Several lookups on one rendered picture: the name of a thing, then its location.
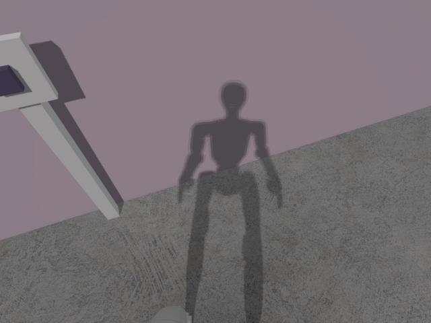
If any button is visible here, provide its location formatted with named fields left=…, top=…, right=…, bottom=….
left=0, top=65, right=24, bottom=96

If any panel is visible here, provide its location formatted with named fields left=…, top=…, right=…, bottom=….
left=0, top=32, right=120, bottom=220

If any robot left thigh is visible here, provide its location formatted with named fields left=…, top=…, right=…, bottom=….
left=150, top=306, right=192, bottom=323

